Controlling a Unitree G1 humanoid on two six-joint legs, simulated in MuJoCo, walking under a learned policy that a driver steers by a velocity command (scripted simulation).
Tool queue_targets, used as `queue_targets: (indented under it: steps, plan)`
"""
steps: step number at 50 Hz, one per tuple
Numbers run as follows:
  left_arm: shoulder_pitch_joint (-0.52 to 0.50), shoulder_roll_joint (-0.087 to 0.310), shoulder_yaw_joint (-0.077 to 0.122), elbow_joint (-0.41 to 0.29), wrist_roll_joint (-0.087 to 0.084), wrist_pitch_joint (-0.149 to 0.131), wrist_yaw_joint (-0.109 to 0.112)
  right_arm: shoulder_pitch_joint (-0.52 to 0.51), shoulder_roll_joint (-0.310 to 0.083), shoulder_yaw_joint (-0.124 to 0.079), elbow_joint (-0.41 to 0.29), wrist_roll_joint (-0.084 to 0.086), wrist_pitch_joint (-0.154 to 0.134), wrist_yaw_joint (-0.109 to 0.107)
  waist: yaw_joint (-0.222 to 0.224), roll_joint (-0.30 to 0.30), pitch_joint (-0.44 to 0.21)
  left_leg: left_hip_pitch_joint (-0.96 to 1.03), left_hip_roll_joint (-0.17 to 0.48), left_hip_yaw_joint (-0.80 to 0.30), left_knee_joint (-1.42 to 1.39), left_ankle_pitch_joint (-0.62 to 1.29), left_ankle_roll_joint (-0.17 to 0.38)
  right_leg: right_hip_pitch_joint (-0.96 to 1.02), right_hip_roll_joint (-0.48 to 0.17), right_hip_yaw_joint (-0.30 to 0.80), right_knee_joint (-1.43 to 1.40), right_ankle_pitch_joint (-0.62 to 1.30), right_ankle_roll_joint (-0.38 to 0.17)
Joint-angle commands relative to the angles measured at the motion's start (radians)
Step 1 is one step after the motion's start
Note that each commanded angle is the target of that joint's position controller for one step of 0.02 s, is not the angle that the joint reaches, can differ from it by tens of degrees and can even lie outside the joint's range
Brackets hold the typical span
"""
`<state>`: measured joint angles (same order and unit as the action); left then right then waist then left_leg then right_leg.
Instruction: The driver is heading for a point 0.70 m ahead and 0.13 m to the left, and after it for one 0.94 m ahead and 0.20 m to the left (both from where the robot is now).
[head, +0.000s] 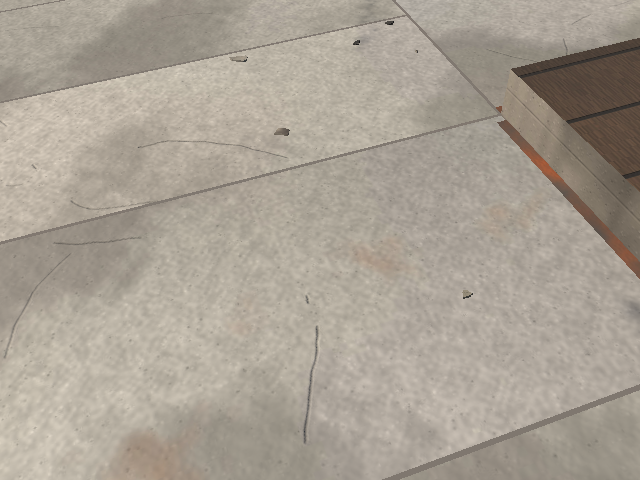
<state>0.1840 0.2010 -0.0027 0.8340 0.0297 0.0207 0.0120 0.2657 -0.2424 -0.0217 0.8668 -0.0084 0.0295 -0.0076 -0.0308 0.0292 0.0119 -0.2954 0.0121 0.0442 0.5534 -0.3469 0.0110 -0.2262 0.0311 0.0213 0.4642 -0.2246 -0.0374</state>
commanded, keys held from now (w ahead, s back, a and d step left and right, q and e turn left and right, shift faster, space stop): no key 0.40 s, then w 0.60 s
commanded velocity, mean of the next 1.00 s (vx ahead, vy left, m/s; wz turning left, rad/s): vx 0.20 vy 0.00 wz -0.02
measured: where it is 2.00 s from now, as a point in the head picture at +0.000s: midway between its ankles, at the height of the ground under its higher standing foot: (344, 403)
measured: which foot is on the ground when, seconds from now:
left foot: down 0.00-1.00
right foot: down 0.00-0.66, up 0.68-1.00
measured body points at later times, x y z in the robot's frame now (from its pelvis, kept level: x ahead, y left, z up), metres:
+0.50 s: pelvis +0.01 +0.01 +0.00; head +0.01 +0.00 +0.45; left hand +0.04 +0.26 -0.15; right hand +0.02 -0.24 -0.15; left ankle +0.01 +0.12 -0.74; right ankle +0.01 -0.10 -0.74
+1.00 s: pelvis +0.17 +0.02 -0.01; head +0.20 +0.03 +0.44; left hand +0.36 +0.24 -0.13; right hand +0.05 -0.20 -0.14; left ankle +0.02 +0.12 -0.74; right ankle +0.32 -0.08 -0.71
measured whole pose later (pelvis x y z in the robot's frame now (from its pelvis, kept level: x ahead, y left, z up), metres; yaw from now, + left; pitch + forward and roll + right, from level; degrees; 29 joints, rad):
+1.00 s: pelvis +0.17 +0.02 -0.01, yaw +1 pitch +2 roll +0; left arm 0.00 0.21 0.03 0.91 0.03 -0.03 -0.04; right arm 0.53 -0.16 -0.02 1.12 -0.02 -0.09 -0.02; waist -0.07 -0.02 0.03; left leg 0.14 -0.04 0.01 0.17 -0.33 0.04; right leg -0.59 -0.03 -0.08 0.67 -0.13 -0.05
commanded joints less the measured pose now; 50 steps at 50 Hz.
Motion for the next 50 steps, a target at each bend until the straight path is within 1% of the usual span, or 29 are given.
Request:
queue_targets:
  steps: [1,2,4,5,6,8,10,13,20,21,22,24,26,28,29,30,31,32,33,34,35,36,37,38,40,42,45,47,50]
  plan:
    - [-0.071,0.134,0.022,-0.038,-0.013,-0.028,0.020,0.036,-0.077,-0.020,-0.019,-0.009,-0.005,-0.007,-0.018,-0.188,0.017,0.062,0.001,-0.033,-0.039,0.064,-0.005,-0.031,-0.192,0.179,-0.206,0.143,-0.090]
    - [-0.054,0.136,0.022,-0.024,-0.019,-0.031,0.020,0.053,-0.064,-0.015,-0.003,-0.012,-0.011,-0.008,-0.019,-0.161,-0.014,0.097,0.004,-0.033,-0.103,0.129,-0.012,0.008,-0.181,0.158,-0.173,0.218,-0.082]
    - [-0.021,0.130,0.022,0.000,-0.027,-0.035,0.018,0.060,-0.074,-0.012,0.016,-0.011,-0.025,-0.012,-0.003,-0.122,-0.047,0.175,0.056,-0.072,-0.190,0.244,-0.023,0.028,-0.161,0.157,-0.146,0.170,-0.047]
    - [0.002,0.119,0.021,0.013,-0.026,-0.035,0.016,0.044,-0.094,-0.013,0.019,-0.011,-0.031,-0.013,0.019,-0.108,-0.034,0.188,0.086,-0.106,-0.202,0.262,-0.024,0.005,-0.142,0.162,-0.153,0.113,-0.031]
    - [0.023,0.118,0.026,0.030,-0.027,-0.031,0.013,0.031,-0.116,-0.023,0.040,0.001,-0.030,-0.010,0.039,-0.036,0.021,0.104,0.074,-0.107,-0.192,0.225,-0.017,0.021,-0.108,0.133,-0.172,0.063,-0.025]
    - [0.020,0.126,0.030,0.061,-0.023,-0.026,0.017,0.034,-0.070,-0.013,0.063,-0.001,-0.030,-0.005,0.024,-0.020,0.045,0.079,0.071,-0.107,-0.223,0.204,-0.015,0.045,-0.109,0.125,-0.152,0.067,-0.026]
    - [0.017,0.128,0.033,0.080,-0.022,-0.028,0.016,0.032,-0.065,-0.012,0.080,-0.004,-0.031,-0.011,0.023,-0.009,0.026,0.099,0.072,-0.109,-0.233,0.220,-0.011,0.054,-0.111,0.122,-0.143,0.104,-0.030]
    - [0.016,0.118,0.032,0.111,-0.023,-0.034,0.017,0.030,-0.067,-0.013,0.108,-0.003,-0.033,-0.015,0.021,-0.014,0.010,0.127,0.076,-0.112,-0.233,0.222,-0.003,0.052,-0.108,0.117,-0.149,0.103,-0.027]
    - [0.045,0.111,0.028,0.183,-0.023,-0.031,0.022,0.037,-0.057,-0.009,0.166,-0.004,-0.028,-0.021,0.019,-0.023,0.027,0.138,0.080,-0.116,-0.236,0.200,0.008,0.033,-0.103,0.111,-0.166,0.077,-0.021]
    - [0.060,0.110,0.028,0.195,-0.023,-0.029,0.022,0.048,-0.052,-0.007,0.176,-0.006,-0.027,-0.021,0.020,-0.030,0.007,0.146,0.069,-0.109,-0.237,0.119,0.011,0.037,-0.095,0.109,-0.177,-0.020,-0.023]
    - [0.069,0.126,0.034,0.200,-0.022,-0.025,0.022,0.054,-0.061,-0.012,0.180,-0.008,-0.024,-0.020,0.020,-0.042,0.017,0.130,0.045,-0.093,-0.211,-0.005,0.020,0.018,-0.080,0.109,-0.174,-0.162,-0.034]
    - [0.084,0.149,0.047,0.200,-0.017,-0.012,0.018,0.044,-0.072,-0.018,0.169,-0.015,-0.016,-0.015,0.026,-0.056,0.084,0.039,0.017,-0.090,-0.171,-0.264,0.049,-0.056,-0.074,0.135,-0.175,-0.463,-0.070]
    - [0.116,0.140,0.050,0.203,-0.017,-0.011,0.014,0.027,-0.042,-0.013,0.154,-0.018,-0.019,-0.009,0.040,-0.080,0.139,-0.044,0.005,-0.090,-0.119,-0.276,0.058,-0.061,-0.116,0.214,-0.202,-0.544,-0.104]
    - [0.164,0.162,0.063,0.218,-0.015,-0.019,0.014,0.009,-0.008,-0.006,0.138,-0.025,-0.035,-0.001,0.053,-0.147,0.106,-0.081,-0.026,-0.028,-0.007,-0.103,0.048,0.017,-0.204,0.338,-0.271,-0.538,-0.147]
    - [0.162,0.179,0.072,0.220,-0.014,-0.023,0.013,0.017,-0.004,-0.006,0.136,-0.027,-0.045,0.004,0.046,-0.175,0.089,-0.058,-0.029,0.001,0.038,-0.031,0.050,0.017,-0.247,0.381,-0.300,-0.529,-0.169]
    - [0.145,0.178,0.075,0.215,-0.017,-0.026,0.010,0.029,-0.013,-0.009,0.136,-0.025,-0.055,0.007,0.032,-0.169,0.083,-0.009,-0.018,-0.004,0.043,-0.026,0.059,-0.028,-0.258,0.384,-0.307,-0.521,-0.174]
    - [0.103,0.174,0.077,0.204,-0.020,-0.029,0.007,0.068,-0.011,-0.010,0.144,-0.020,-0.064,0.009,-0.001,-0.156,0.088,0.074,-0.021,-0.003,-0.009,-0.046,0.073,-0.097,-0.239,0.348,-0.288,-0.514,-0.163]
    - [0.044,0.162,0.076,0.186,-0.023,-0.031,0.003,0.147,-0.003,-0.010,0.171,-0.016,-0.072,0.009,-0.047,-0.128,0.101,0.204,-0.030,-0.009,-0.103,-0.058,0.087,-0.201,-0.189,0.279,-0.228,-0.502,-0.138]
    - [-0.025,0.127,0.070,0.155,-0.024,-0.038,0.001,0.256,-0.033,-0.019,0.205,-0.018,-0.081,0.000,-0.095,-0.025,0.122,0.348,0.046,-0.140,-0.234,-0.131,0.109,-0.350,-0.109,0.175,-0.056,-0.429,-0.099]
    - [-0.081,0.053,0.052,0.110,-0.031,-0.051,-0.007,0.367,-0.132,-0.046,0.238,-0.014,-0.087,-0.008,-0.123,0.220,0.114,0.433,0.241,-0.503,-0.433,-0.403,0.174,-0.506,0.032,-0.021,0.245,-0.293,-0.043]
    - [-0.115,0.102,0.059,0.087,0.006,-0.061,-0.010,0.368,-0.148,-0.054,0.245,-0.013,-0.083,-0.007,-0.105,0.165,0.178,0.394,0.351,-0.634,-0.486,-0.425,0.209,-0.586,-0.002,-0.036,0.393,-0.250,-0.045]
    - [-0.085,0.108,0.063,0.098,0.013,-0.069,-0.020,0.297,-0.110,-0.046,0.224,-0.016,-0.086,-0.006,-0.049,0.073,0.188,0.338,0.337,-0.594,-0.474,-0.368,0.214,-0.571,-0.044,-0.002,0.465,-0.176,-0.050]
    - [-0.039,0.091,0.060,0.120,0.006,-0.078,-0.030,0.243,-0.087,-0.041,0.204,-0.016,-0.094,-0.005,-0.012,0.050,0.170,0.323,0.298,-0.519,-0.475,-0.273,0.197,-0.544,-0.064,0.000,0.495,-0.119,-0.046]
    - [-0.023,0.088,0.063,0.127,0.005,-0.085,-0.039,0.215,-0.076,-0.038,0.192,-0.013,-0.103,-0.005,0.006,0.047,0.149,0.327,0.269,-0.450,-0.479,-0.173,0.186,-0.526,-0.080,-0.006,0.507,-0.074,-0.039]
    - [-0.035,0.083,0.064,0.126,0.010,-0.083,-0.049,0.220,-0.047,-0.029,0.198,-0.010,-0.119,-0.007,0.011,0.056,0.122,0.336,0.214,-0.324,-0.472,0.033,0.172,-0.511,-0.087,-0.038,0.512,-0.007,-0.018]
    - [-0.088,0.068,0.060,0.102,0.010,-0.075,-0.051,0.265,-0.030,-0.022,0.217,-0.009,-0.125,-0.008,0.002,0.061,0.116,0.349,0.194,-0.254,-0.452,0.209,0.176,-0.532,-0.084,-0.064,0.486,0.029,0.000]
    - [-0.213,0.044,0.047,0.044,0.002,-0.069,-0.050,0.288,-0.032,-0.017,0.225,-0.012,-0.128,-0.010,-0.018,0.072,0.128,0.312,0.171,-0.178,-0.430,0.414,0.178,-0.493,-0.068,-0.105,0.346,0.076,0.017]
    - [-0.275,0.039,0.039,0.012,-0.005,-0.068,-0.051,0.299,-0.046,-0.018,0.230,-0.013,-0.129,-0.010,-0.031,0.091,0.131,0.289,0.168,-0.149,-0.422,0.491,0.175,-0.417,-0.052,-0.126,0.238,0.101,0.005]
    - [-0.266,0.064,0.043,-0.006,-0.009,-0.068,-0.043,0.283,-0.070,-0.023,0.232,-0.011,-0.130,-0.012,-0.005,0.097,0.120,0.296,0.199,-0.130,-0.381,0.662,0.162,-0.283,-0.027,-0.142,0.143,0.103,-0.041]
